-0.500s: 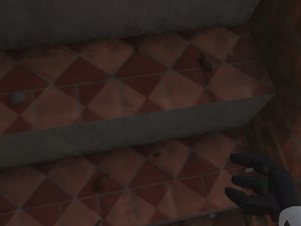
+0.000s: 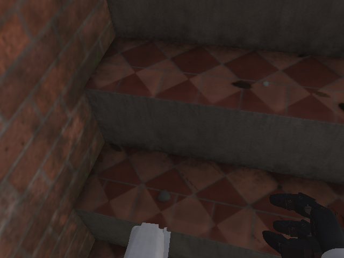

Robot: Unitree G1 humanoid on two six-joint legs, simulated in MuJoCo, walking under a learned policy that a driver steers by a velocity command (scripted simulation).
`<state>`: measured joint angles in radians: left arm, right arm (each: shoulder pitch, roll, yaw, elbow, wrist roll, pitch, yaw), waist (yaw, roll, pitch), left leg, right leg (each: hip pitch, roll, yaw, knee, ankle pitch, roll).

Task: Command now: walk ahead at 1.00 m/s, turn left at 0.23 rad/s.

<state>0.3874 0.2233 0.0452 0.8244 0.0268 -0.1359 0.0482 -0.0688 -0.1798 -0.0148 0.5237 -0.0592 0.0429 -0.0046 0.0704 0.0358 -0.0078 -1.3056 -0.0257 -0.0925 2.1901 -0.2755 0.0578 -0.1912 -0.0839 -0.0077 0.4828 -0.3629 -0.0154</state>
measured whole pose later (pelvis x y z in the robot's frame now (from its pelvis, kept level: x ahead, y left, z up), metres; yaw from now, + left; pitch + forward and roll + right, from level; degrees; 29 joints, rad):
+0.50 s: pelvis +0.13 +0.06 +0.12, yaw -3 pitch +2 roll +1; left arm 0.54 0.20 0.09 0.78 0.05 -0.02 0.04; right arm -0.04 -0.22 -0.05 0.62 -0.05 0.04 -0.02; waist 0.22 0.04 0.07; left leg -0.80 0.13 0.02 1.72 -0.64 -0.01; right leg -0.60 0.19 0.05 1.28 -0.72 -0.14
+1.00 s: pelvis +0.20 -0.01 +0.19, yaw -28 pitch +4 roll +3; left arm 0.20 0.25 0.05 0.61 0.04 0.06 -0.03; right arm 0.18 -0.29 -0.07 0.73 -0.01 0.06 0.00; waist 0.10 -0.01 0.07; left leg -0.35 0.17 0.18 1.00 -0.42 0.00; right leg -0.54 -0.01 0.02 0.80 -0.25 -0.09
